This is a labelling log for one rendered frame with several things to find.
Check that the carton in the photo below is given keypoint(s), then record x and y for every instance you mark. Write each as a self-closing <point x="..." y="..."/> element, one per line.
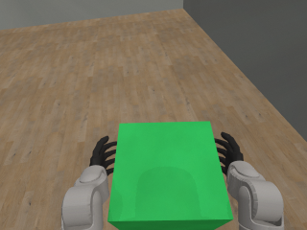
<point x="167" y="176"/>

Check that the robot left forearm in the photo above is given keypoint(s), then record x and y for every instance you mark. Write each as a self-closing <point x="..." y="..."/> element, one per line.
<point x="82" y="205"/>

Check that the robot right forearm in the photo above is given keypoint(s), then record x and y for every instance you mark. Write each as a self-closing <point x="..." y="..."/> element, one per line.
<point x="260" y="203"/>

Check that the right robot hand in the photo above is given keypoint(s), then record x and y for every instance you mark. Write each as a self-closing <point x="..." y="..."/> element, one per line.
<point x="231" y="151"/>

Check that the left robot hand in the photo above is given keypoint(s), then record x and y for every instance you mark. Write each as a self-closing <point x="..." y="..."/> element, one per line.
<point x="99" y="154"/>

